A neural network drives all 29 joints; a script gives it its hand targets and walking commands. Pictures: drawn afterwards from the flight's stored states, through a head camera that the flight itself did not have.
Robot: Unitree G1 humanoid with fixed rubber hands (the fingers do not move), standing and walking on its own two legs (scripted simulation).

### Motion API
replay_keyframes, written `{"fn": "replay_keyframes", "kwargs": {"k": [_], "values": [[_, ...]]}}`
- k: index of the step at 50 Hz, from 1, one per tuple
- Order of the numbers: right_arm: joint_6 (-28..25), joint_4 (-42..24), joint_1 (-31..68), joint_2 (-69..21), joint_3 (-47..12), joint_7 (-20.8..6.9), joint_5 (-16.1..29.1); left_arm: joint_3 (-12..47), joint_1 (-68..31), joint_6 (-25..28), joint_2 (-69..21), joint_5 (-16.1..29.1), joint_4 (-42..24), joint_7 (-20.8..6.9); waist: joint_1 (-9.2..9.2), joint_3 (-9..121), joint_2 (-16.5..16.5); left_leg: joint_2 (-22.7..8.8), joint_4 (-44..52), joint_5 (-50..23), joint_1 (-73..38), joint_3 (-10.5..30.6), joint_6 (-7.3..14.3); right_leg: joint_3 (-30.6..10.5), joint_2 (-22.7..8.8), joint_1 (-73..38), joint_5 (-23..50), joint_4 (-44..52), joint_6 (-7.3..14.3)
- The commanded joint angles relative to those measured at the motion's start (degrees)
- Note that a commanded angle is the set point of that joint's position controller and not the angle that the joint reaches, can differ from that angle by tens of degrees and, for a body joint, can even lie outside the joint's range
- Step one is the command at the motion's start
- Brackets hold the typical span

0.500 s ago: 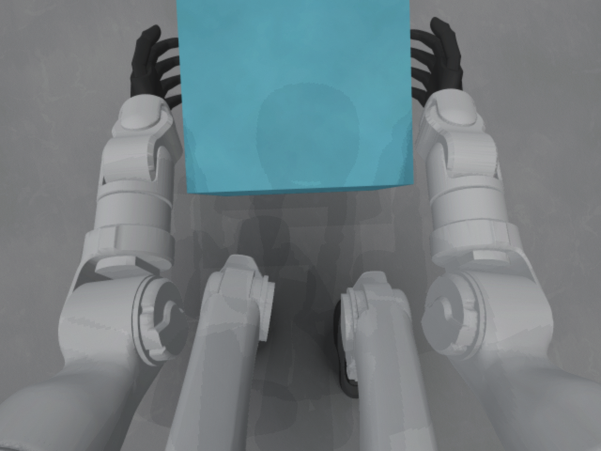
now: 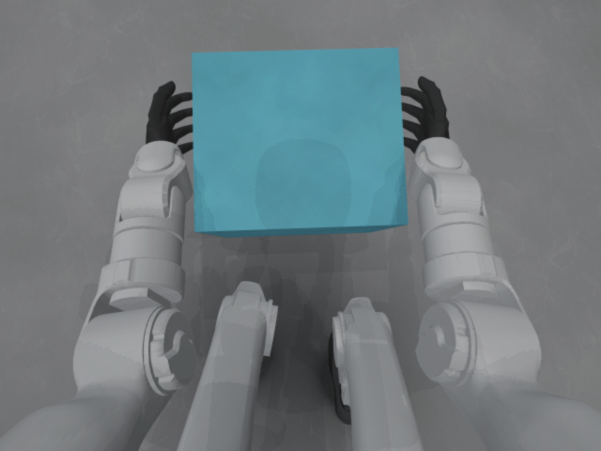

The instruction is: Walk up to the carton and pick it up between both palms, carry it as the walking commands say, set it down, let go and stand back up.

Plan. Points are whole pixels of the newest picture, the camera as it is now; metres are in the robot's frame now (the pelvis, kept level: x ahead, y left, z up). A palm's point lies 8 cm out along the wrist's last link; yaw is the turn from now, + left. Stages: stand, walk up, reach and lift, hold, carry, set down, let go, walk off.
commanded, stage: reach and lift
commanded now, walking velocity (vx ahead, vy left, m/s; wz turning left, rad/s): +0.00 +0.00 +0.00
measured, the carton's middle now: (297, 159) +0.49 +0.04 -0.14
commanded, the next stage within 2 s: none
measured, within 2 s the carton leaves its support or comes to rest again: neither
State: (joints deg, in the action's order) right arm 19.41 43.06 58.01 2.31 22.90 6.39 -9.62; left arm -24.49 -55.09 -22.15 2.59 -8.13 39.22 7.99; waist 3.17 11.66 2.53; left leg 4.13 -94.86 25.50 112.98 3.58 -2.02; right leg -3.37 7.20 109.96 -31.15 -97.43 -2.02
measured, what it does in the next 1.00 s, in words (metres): rises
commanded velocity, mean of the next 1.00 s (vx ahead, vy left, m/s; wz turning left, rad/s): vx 0.00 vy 0.00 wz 0.00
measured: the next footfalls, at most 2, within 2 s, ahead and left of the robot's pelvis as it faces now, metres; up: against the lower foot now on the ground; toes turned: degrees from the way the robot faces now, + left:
none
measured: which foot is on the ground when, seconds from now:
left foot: down 0.00-1.00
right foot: down 0.00-1.00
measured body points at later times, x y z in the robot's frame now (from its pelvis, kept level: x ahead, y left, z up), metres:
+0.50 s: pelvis +0.02 +0.00 +0.06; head +0.22 +0.02 +0.46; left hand +0.45 +0.21 +0.00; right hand +0.49 -0.12 +0.01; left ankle +0.11 +0.12 -0.48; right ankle +0.08 -0.12 -0.48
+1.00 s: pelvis +0.04 +0.00 +0.13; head +0.20 +0.01 +0.55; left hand +0.43 +0.20 +0.08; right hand +0.47 -0.13 +0.08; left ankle +0.11 +0.12 -0.48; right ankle +0.09 -0.12 -0.48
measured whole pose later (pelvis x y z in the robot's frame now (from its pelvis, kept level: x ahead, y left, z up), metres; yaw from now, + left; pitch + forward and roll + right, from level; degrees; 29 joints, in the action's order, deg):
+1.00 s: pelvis +0.04 +0.00 +0.13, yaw +0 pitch +35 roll +0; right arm 17.5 40.0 39.3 -2.9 21.4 5.8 -11.6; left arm -23.9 -36.5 -20.1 -3.8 -11.2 34.7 7.1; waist 3.3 15.5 2.4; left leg 3.8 -67.0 21.5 80.1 4.9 -1.8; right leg -6.0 6.8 77.8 -25.8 -69.3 -0.6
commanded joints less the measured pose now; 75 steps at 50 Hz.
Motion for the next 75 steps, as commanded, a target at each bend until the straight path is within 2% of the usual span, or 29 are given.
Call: {"fn": "replay_keyframes", "kwargs": {"k": [1,21,44,63,75], "values": [[-1.05,-0.32,34.54,-57.21,-26.95,-19.47,8.89,28.77,-39.66,2.01,-54.95,9.90,-3.82,-21.48,1.88,58.06,-1.03,3.16,8.78,-14.46,-43.39,-7.64,0.27,5.96,2.71,-23.83,11.29,12.40,1.68],[-2.19,-0.59,26.34,-59.32,-28.60,-20.06,8.01,30.18,-30.77,2.78,-58.03,8.62,-4.08,-21.67,1.39,54.89,-0.97,3.26,18.02,-15.59,-52.17,-6.15,0.34,4.37,2.45,-32.84,12.92,21.73,1.65],[-2.97,-1.92,15.35,-61.85,-30.47,-20.66,6.39,31.83,-19.09,3.68,-60.19,6.62,-4.92,-23.40,1.53,48.03,-0.42,2.35,30.32,-20.42,-63.29,-3.97,0.80,1.26,1.26,-47.01,18.48,34.84,1.75],[-1.70,-5.18,7.35,-62.45,-31.44,-21.80,4.57,32.97,-10.20,2.49,-60.82,5.17,-6.72,-25.22,1.51,39.42,-0.60,1.65,42.56,-23.71,-75.00,-2.99,1.09,-0.61,0.10,-60.98,22.70,47.10,2.12],[-0.21,-7.95,2.45,-63.01,-32.68,-23.20,4.09,35.01,-4.70,0.80,-61.44,4.76,-10.39,-25.79,1.83,34.45,-1.10,0.96,50.53,-28.29,-85.44,-2.43,0.89,-0.72,-0.25,-68.69,25.97,54.80,2.29]]}}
